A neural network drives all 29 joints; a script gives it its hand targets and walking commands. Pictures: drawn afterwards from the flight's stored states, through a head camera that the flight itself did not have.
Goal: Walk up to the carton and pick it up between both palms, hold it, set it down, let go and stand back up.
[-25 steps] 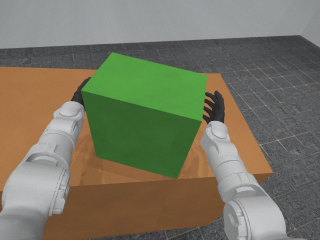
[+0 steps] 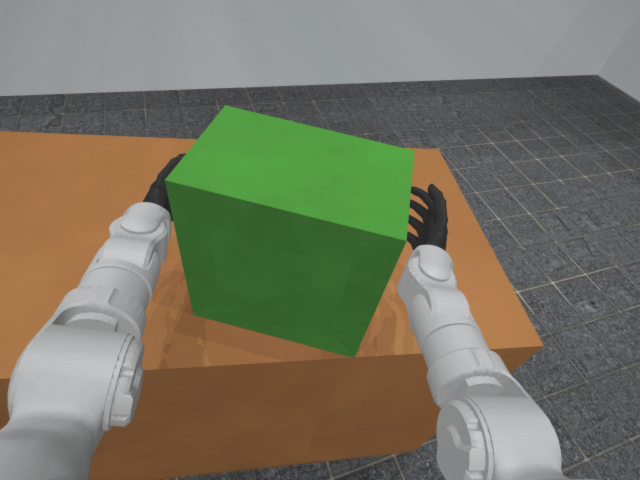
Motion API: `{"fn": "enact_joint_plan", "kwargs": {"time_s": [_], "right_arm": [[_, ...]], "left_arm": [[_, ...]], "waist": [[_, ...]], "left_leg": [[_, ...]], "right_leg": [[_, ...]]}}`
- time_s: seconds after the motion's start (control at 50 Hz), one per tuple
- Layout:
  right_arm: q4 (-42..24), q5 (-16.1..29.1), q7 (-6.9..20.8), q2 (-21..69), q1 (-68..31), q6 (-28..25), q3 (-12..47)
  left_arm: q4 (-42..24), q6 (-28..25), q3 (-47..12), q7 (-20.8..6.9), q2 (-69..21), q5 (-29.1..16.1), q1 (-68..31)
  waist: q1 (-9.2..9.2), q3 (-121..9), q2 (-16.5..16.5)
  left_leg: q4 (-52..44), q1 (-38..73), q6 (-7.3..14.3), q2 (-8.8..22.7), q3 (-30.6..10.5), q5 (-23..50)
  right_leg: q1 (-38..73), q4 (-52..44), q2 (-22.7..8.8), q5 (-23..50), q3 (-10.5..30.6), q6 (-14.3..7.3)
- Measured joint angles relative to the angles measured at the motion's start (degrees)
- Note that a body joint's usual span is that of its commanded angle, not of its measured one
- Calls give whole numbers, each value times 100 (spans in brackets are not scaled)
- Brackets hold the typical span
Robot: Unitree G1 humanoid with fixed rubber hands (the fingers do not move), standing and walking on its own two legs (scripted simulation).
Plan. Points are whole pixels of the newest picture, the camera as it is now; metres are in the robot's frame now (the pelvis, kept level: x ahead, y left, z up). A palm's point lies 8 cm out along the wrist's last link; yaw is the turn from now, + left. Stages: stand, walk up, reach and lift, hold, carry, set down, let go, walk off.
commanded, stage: reach and lift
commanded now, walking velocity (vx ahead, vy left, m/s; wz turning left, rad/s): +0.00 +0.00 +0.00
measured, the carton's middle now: (294, 240) +0.44 -0.01 +0.06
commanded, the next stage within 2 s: none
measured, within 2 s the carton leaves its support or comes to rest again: leaves its support in 0.54 s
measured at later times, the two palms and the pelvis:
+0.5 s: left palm (166, 203) +0.46 +0.15 +0.11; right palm (430, 253) +0.37 -0.18 +0.10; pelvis +0.01 +0.01 +0.00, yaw +0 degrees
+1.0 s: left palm (185, 200) +0.43 +0.12 +0.15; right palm (470, 268) +0.33 -0.21 +0.12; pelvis -0.02 -0.01 +0.00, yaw +0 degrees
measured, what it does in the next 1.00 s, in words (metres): stands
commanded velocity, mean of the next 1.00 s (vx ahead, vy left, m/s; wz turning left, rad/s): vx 0.00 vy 0.00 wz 0.00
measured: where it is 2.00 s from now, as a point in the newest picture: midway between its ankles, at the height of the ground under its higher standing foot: outside the picture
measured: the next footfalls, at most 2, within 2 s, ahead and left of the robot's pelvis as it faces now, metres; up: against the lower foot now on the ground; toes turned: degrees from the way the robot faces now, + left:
none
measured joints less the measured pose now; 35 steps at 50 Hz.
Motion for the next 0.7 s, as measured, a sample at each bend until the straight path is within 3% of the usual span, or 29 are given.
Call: {"fn": "enact_joint_plan", "kwargs": {"time_s": [0.18,0.28,0.34,0.7], "right_arm": [[250,-537,147,141,2,-403,-457],[251,-1149,315,363,6,-631,-1046],[253,-1356,401,418,55,-708,-1211],[251,-1386,473,423,411,-1410,-1247]], "left_arm": [[1,-87,534,-76,-148,707,2],[6,-168,1277,-223,-294,1473,5],[6,-196,1496,-255,-356,1697,46],[3,-574,1540,-224,-523,1823,126]], "waist": [[0,173,-34],[-1,413,-62],[0,440,-86],[0,442,74]], "left_leg": [[1,274,0,0,0,-58],[1,579,0,0,0,-119],[0,682,0,1,0,-152],[-17,873,0,1,0,-127]], "right_leg": [[274,1,0,-60,0,0],[579,1,-1,-122,0,8],[681,0,-1,-154,0,18],[913,-101,-1,-91,0,28]]}}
